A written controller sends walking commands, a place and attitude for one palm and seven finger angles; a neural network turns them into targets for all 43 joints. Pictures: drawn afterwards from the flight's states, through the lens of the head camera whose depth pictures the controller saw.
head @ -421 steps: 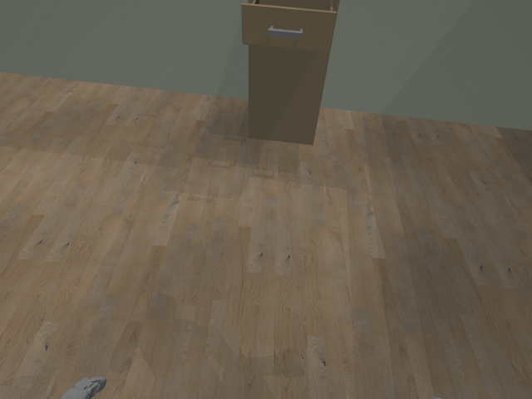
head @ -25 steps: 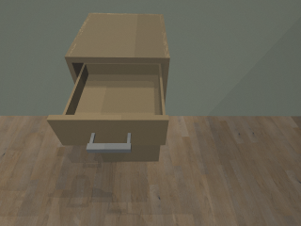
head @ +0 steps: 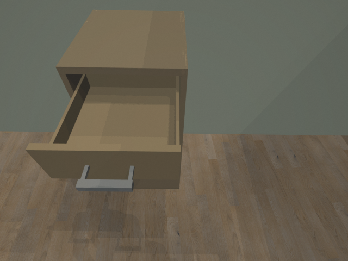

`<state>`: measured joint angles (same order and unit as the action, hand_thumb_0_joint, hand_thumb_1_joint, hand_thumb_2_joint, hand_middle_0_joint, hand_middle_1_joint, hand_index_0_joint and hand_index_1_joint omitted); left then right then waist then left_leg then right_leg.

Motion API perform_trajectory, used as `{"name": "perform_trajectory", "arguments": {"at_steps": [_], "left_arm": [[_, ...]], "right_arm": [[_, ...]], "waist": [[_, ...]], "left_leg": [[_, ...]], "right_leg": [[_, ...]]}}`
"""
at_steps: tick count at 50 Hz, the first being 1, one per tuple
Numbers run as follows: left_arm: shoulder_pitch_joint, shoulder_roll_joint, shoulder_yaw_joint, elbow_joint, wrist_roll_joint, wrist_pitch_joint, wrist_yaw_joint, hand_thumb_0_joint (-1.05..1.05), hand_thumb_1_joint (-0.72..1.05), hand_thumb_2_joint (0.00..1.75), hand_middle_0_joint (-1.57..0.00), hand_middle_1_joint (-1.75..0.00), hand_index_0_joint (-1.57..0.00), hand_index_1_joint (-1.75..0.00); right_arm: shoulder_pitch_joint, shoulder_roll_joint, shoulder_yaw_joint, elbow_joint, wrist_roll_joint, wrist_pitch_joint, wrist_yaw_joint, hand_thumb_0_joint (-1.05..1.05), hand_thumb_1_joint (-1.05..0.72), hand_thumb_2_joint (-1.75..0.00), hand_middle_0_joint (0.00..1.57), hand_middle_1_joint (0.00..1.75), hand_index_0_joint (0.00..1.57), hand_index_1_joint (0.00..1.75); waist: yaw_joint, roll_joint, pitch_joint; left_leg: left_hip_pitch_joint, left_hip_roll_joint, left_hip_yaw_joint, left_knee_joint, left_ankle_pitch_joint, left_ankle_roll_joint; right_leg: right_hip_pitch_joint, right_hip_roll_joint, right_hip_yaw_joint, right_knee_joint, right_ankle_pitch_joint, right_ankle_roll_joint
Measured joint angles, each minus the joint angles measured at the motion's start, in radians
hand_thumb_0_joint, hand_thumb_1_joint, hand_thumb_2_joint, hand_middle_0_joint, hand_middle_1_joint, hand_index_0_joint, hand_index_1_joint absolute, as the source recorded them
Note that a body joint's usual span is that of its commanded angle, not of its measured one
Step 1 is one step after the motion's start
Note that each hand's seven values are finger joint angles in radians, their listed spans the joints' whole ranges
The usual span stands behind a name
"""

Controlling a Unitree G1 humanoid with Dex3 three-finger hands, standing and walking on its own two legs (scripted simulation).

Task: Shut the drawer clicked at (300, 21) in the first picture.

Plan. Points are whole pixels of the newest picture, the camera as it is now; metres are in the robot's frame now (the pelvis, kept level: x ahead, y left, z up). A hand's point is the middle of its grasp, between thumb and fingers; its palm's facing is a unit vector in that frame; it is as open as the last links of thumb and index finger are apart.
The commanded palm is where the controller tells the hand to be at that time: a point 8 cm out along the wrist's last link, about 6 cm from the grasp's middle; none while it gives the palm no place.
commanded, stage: come to a stop and stand still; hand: left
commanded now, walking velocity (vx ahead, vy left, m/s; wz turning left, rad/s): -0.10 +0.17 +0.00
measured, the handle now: (107, 177) +0.31 +0.18 +0.00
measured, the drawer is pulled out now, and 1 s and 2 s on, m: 0.29 0.29 0.29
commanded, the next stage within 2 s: look again from close up in 1.20 s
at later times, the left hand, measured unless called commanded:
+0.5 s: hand out of the picture +0.01 +0.23 -0.17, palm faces +0.02 -0.96 -0.28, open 7.4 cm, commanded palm none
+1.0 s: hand out of the picture -0.02 +0.26 -0.18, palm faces -0.02 -0.98 -0.19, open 7.4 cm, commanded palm none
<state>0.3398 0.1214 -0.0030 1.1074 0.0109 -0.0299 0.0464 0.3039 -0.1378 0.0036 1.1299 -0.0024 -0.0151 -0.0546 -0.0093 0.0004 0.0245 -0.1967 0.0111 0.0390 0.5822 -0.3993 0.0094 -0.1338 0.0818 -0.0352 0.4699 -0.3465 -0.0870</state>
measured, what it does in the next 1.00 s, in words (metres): shifts its weight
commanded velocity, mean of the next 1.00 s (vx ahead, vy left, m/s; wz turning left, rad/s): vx -0.01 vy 0.02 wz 0.00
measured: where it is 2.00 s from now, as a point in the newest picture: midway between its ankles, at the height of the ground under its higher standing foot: outside the picture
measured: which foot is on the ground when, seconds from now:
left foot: down 0.00-1.00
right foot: down 0.00-1.00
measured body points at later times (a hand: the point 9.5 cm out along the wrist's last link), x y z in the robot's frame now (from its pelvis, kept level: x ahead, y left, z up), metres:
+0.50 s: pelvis -0.02 +0.03 +0.00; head -0.01 +0.02 +0.45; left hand +0.00 +0.28 -0.15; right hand +0.03 -0.20 -0.16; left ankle -0.01 +0.11 -0.73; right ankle -0.06 -0.06 -0.73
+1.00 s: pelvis -0.02 +0.09 +0.00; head +0.01 +0.10 +0.45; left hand -0.01 +0.31 -0.16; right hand +0.01 -0.15 -0.15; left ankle -0.01 +0.11 -0.73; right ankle -0.06 -0.06 -0.73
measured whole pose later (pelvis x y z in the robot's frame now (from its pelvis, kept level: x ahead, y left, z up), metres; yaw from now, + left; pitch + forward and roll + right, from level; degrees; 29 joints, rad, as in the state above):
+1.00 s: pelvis -0.02 +0.09 +0.00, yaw -1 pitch +0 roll +0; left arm 0.28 0.17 -0.02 1.07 0.02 0.02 0.05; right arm 0.23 -0.17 0.00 1.06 -0.01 0.00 -0.02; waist 0.01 -0.02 0.06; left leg -0.22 -0.11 0.12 0.43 -0.22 0.14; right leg -0.16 -0.04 0.03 0.49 -0.33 0.04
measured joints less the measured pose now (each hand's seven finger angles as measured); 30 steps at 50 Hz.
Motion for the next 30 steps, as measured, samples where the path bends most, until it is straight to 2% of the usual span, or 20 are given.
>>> {"name": "perform_trajectory", "arguments": {"at_steps": [3,4,6,7,11,14,22,30], "left_arm": [[-0.004,-0.004,-0.007,-0.001,-0.002,-0.004,0.012,0.0,0.91,0.9,-0.19,-0.3,-0.2,-0.3],[-0.004,-0.006,-0.01,-0.001,-0.004,-0.003,0.013,0.0,0.91,0.9,-0.19,-0.3,-0.2,-0.3],[-0.003,-0.012,-0.014,-0.004,-0.012,0.005,0.01,0.0,0.91,0.9,-0.2,-0.3,-0.2,-0.3],[-0.003,-0.013,-0.014,-0.004,-0.014,0.011,0.008,0.0,0.91,0.9,-0.2,-0.3,-0.2,-0.3],[-0.014,-0.008,-0.012,-0.01,-0.002,0.028,0.012,0.0,0.91,0.9,-0.2,-0.3,-0.2,-0.3],[-0.022,0.006,-0.01,-0.021,-0.001,0.025,0.014,0.01,0.92,0.9,-0.2,-0.3,-0.2,-0.3],[-0.049,0.054,-0.012,-0.087,0.001,0.016,0.012,0.01,0.91,0.9,-0.2,-0.3,-0.2,-0.3],[-0.076,0.094,-0.004,-0.109,0.001,0.032,0.012,0.0,0.91,0.9,-0.2,-0.3,-0.2,-0.3]], "right_arm": [[-0.032,0.003,0.001,-0.01,0.009,0.006,-0.003,0.0,-0.9,-0.9,0.2,0.3,0.2,0.3],[-0.042,0.002,0.0,-0.015,0.01,0.007,-0.005,0.0,-0.91,-0.9,0.2,0.3,0.2,0.3],[-0.056,-0.008,-0.004,-0.03,0.011,0.003,-0.007,0.0,-0.91,-0.9,0.2,0.3,0.2,0.3],[-0.059,-0.011,-0.006,-0.035,0.01,0.002,-0.008,0.0,-0.91,-0.9,0.2,0.3,0.2,0.3],[-0.067,-0.015,-0.009,-0.048,0.008,0.017,-0.001,0.0,-0.91,-0.9,0.19,0.3,0.2,0.3],[-0.077,-0.012,-0.005,-0.057,0.007,0.017,0.001,0.0,-0.92,-0.9,0.19,0.3,0.2,0.3],[-0.071,-0.044,-0.022,-0.146,-0.015,0.036,0.038,0.0,-0.92,-0.9,0.2,0.3,0.2,0.3],[-0.059,-0.045,-0.011,-0.13,-0.017,0.034,0.046,0.0,-0.91,-0.9,0.2,0.3,0.2,0.3]], "waist": [[0.01,-0.016,0.015],[0.012,-0.021,0.019],[0.012,-0.018,0.025],[0.013,-0.02,0.023],[0.025,-0.029,-0.003],[0.027,-0.02,0.0],[0.004,0.039,0.014],[0.007,0.012,0.009]], "left_leg": [[-0.025,0.006,0.003,0.006,-0.023,-0.002],[-0.024,0.006,0.005,-0.024,0.009,-0.001],[-0.008,0.011,0.013,-0.092,0.163,0.003],[0.001,0.009,0.018,-0.095,0.173,0.002],[0.013,-0.006,0.035,-0.1,0.122,-0.002],[0.019,-0.009,0.037,-0.121,0.141,0.005],[-0.078,-0.032,0.016,-0.025,0.122,0.03],[-0.069,-0.056,0.033,-0.02,0.116,0.068]], "right_leg": [[0.026,0.006,-0.001,-0.034,0.022,-0.003],[0.03,0.006,0.001,-0.034,0.028,-0.002],[0.032,0.01,0.002,-0.011,0.03,0.008],[0.035,0.007,0.006,-0.001,0.023,0.013],[0.052,-0.008,0.025,-0.025,0.0,0.002],[0.057,-0.011,0.027,-0.044,0.023,0.013],[-0.028,-0.036,-0.003,0.051,-0.007,0.034],[-0.028,-0.062,0.012,0.072,-0.017,0.067]]}}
